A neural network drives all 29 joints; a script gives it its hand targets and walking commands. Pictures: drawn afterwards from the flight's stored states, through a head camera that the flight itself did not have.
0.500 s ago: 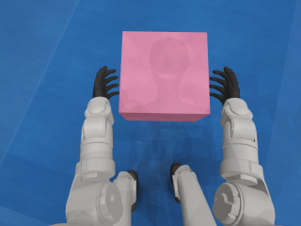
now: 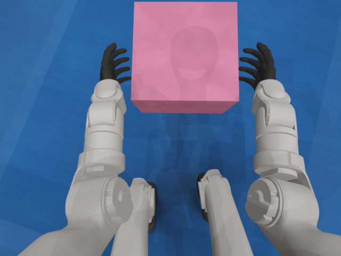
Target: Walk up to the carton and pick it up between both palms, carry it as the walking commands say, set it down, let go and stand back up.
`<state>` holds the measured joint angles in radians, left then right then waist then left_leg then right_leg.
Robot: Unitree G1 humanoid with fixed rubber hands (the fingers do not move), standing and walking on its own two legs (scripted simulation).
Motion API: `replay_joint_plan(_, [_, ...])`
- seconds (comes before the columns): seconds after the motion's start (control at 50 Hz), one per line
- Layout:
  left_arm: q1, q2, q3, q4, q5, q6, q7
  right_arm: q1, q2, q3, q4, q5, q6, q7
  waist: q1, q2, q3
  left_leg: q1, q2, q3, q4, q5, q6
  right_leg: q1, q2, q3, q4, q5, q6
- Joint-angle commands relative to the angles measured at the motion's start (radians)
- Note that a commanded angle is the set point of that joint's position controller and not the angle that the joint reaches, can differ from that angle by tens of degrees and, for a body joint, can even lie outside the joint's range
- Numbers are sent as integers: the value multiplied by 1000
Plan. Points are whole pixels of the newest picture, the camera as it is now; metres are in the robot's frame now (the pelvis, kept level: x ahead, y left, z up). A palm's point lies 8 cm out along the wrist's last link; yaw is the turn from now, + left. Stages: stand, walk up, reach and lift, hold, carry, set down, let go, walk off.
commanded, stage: set down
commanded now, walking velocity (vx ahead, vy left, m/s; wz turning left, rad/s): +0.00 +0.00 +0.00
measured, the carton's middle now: (183, 64) +0.57 -0.06 -0.17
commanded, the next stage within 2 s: none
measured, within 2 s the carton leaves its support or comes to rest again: neither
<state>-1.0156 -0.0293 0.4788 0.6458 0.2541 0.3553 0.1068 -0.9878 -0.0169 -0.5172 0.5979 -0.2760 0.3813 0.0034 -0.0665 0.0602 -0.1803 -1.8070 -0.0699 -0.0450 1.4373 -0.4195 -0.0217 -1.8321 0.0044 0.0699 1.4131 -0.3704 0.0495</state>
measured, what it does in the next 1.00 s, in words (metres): lowers itself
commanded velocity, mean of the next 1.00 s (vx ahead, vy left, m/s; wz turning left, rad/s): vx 0.00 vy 0.00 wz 0.00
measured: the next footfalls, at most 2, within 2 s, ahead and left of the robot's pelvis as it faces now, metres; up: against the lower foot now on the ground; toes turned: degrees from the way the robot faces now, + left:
none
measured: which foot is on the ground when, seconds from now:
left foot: down 0.00-1.00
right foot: down 0.00-1.00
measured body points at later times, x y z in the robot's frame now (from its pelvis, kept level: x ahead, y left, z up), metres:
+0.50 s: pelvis +0.00 +0.00 -0.06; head +0.31 -0.03 +0.26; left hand +0.53 +0.11 -0.17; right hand +0.50 -0.23 -0.18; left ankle +0.09 +0.12 -0.54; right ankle +0.11 -0.14 -0.54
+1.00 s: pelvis -0.02 -0.01 -0.12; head +0.34 -0.06 +0.15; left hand +0.55 +0.10 -0.26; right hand +0.52 -0.24 -0.27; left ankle +0.09 +0.12 -0.54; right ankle +0.11 -0.14 -0.54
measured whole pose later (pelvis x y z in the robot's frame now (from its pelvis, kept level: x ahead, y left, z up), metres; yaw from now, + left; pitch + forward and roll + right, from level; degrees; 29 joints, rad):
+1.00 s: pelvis -0.02 -0.01 -0.12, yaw +2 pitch +46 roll +4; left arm -1.33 0.13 0.41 0.77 0.08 0.35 0.15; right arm -1.30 -0.19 -0.42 0.70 -0.21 0.39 0.00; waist -0.06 0.08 0.12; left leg -2.16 -0.10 -0.03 1.86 -0.51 -0.06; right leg -2.21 0.03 0.09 1.87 -0.45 0.05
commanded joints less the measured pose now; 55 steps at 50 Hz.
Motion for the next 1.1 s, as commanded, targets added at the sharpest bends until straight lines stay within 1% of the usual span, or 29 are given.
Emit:
replay_joint_plan(0.0, [-597, -924, -526, 74, -189, -20, -367, -560, 806, 491, 32, 130, -29, 347, -114, -37, -1007, 425, -100, 80, -73, 125, -2, 505, 113, -147, -38, 161, -32])
replay_joint_plan(0.02, [-605, -900, -536, 84, -180, -14, -371, -512, 804, 430, 77, 110, -22, 347, -138, -2, -930, 370, -99, 100, -70, 81, -12, 478, 107, -143, -62, 138, -35])
replay_joint_plan(0.04, [-594, -903, -510, 90, -172, -23, -364, -551, 817, 448, 57, 131, -35, 350, -93, 5, -920, 384, -104, 94, -67, 117, -8, 444, 106, -142, -38, 164, -37])
replay_joint_plan(0.06, [-643, -895, -565, 33, -197, -34, -359, -556, 799, 450, 28, 126, -44, 354, -138, 18, -964, 420, -100, 76, -55, 156, -14, 392, 113, -156, -15, 197, -37])
replay_joint_plan(0.08, [-635, -883, -557, 6, -168, -35, -343, -532, 806, 456, 51, 152, -45, 354, -60, 90, -973, 428, -107, 94, -56, 188, -26, 403, 105, -131, -10, 220, -45])
replay_joint_plan(0.14, [-686, -875, -583, -7, -217, -51, -323, -611, 798, 514, 2, 199, -48, 350, -90, 44, -1068, 444, -105, 90, -8, 223, -21, 429, 106, -145, 19, 252, -33])
replay_joint_plan(0.16, [-632, -870, -573, -28, -203, -55, -312, -588, 822, 536, -17, 197, -45, 356, -56, 10, -1111, 475, -103, 82, -5, 284, -17, 442, 109, -144, 45, 298, -25])
replay_joint_plan(0.18, [-658, -855, -577, -39, -194, -56, -297, -633, 804, 537, -27, 219, -49, 361, -34, 71, -1121, 507, -104, 87, -3, 286, -20, 374, 109, -147, 60, 278, -28])
replay_joint_plan(0.22, [-656, -856, -602, -74, -216, -63, -292, -611, 807, 591, -35, 245, -45, 349, -48, 6, -1213, 455, -112, 95, 40, 284, -19, 490, 111, -145, 79, 337, -17])
replay_joint_plan(0.3, [-677, -815, -580, 3, -190, -47, -290, -623, 787, 563, 28, 232, -39, 356, -53, -9, -1077, 418, -104, 87, 58, 210, -10, 342, 111, -161, 111, 235, -14])
replay_joint_plan(0.32, [-563, -860, -533, 111, -150, -31, -291, -590, 767, 549, 66, 216, -38, 356, -26, 29, -978, 367, -108, 97, 45, 210, -15, 292, 107, -152, 104, 228, -16])
replay_joint_plan(0.36, [-604, -852, -533, 80, -164, -40, -304, -572, 756, 510, 87, 181, -44, 353, -70, -6, -963, 321, -104, 95, 63, 194, -16, 279, 103, -151, 104, 222, -18])
replay_joint_plan(0.38, [-606, -874, -531, 69, -174, -42, -303, -625, 766, 548, 13, 206, -52, 350, -46, 3, -1034, 343, -108, 101, 78, 226, -15, 332, 101, -147, 123, 253, -19])
replay_joint_plan(0.42, [-690, -861, -545, 58, -216, -49, -307, -640, 739, 522, 63, 198, -53, 341, -79, -8, -1026, 310, -112, 101, 96, 209, -23, 330, 104, -146, 127, 247, -23])
replay_joint_plan(0.48, [-812, -812, -655, -31, -324, -61, -309, -749, 676, 574, -75, 208, -72, 306, -154, -50, -1189, 300, -109, 100, 165, 252, -28, 435, 96, -156, 184, 333, -17])
replay_joint_plan(0.54, [-867, -788, -649, -9, -332, -64, -294, -762, 655, 537, -26, 211, -74, 290, -161, 25, -1108, 287, -111, 118, 175, 187, -38, 366, 93, -157, 188, 261, -28])
replay_joint_plan(0.58, [-802, -764, -594, 59, -272, -61, -289, -715, 697, 531, 65, 221, -69, 290, -86, 38, -990, 207, -113, 134, 178, 142, -27, 319, 88, -130, 195, 227, -28])
replay_joint_plan(0.64, [-799, -725, -510, 98, -224, -55, -287, -779, 718, 500, 84, 227, -49, 302, -45, 5, -972, 182, -111, 127, 172, 62, -3, 307, 82, -132, 216, 137, -19])
replay_joint_plan(0.66, [-781, -697, -476, 117, -193, -52, -288, -830, 720, 543, 45, 249, -46, 308, 39, 19, -950, 147, -108, 158, 184, 60, -2, 314, 79, -111, 213, 126, -16])
replay_joint_plan(0.74, [-863, -621, -434, 140, -189, -52, -292, -841, 698, 512, 144, 219, -17, 323, -5, -98, -923, 52, -95, 159, 227, -34, 13, 319, 76, -138, 249, 59, 1])
replay_joint_plan(0.76, [-867, -654, -439, 121, -189, -45, -297, -785, 706, 496, 155, 217, -18, 325, -4, -37, -908, 66, -102, 176, 225, -21, 7, 288, 76, -132, 245, 76, -8])
replay_joint_plan(0.8, [-913, -668, -436, 119, -222, -49, -310, -785, 689, 465, 192, 180, -16, 313, -52, -99, -871, -27, -104, 184, 268, -76, -4, 291, 77, -135, 251, 28, -10])
replay_joint_plan(0.86, [-1012, -686, -514, 16, -329, -71, -307, -924, 697, 553, 41, 247, -43, 299, -52, -114, -1096, 98, -108, 171, 298, 31, 8, 431, 77, -134, 310, 156, -16])
replay_joint_plan(0.88, [-1015, -706, -527, 44, -332, -60, -304, -870, 689, 508, 82, 227, -44, 289, -102, -53, -1078, 129, -106, 169, 309, 23, -2, 383, 72, -143, 319, 148, -22])
replay_joint_plan(0.92, [-1056, -679, -559, -14, -390, -74, -298, -1019, 648, 576, -55, 279, -70, 266, -79, -117, -1184, 121, -110, 161, 338, 79, 4, 491, 70, -141, 352, 230, -20])
replay_joint_plan(0.94, [-1090, -692, -608, -43, -409, -79, -284, -1047, 632, 599, -105, 311, -87, 259, -87, -65, -1249, 176, -110, 162, 361, 138, -4, 481, 76, -132, 369, 284, -28])
replay_joint_plan(0.98, [-1096, -681, -621, -25, -426, -81, -273, -1017, 599, 595, -43, 283, -81, 254, -141, -92, -1231, 171, -113, 145, 374, 122, -7, 478, 75, -146, 384, 281, -26])
replay_joint_plan(1.02, [-957, -647, -567, 208, -357, -61, -287, -937, 575, 560, 122, 246, -71, 258, -133, -82, -997, 92, -100, 155, 379, 0, -18, 378, 67, -163, 379, 148, -18])
replay_joint_plan(1.08, [-920, -650, -551, 128, -309, -64, -294, -923, 611, 572, 69, 281, -82, 275, -58, -11, -1073, 190, -94, 155, 391, 103, -4, 385, 60, -140, 409, 215, -22])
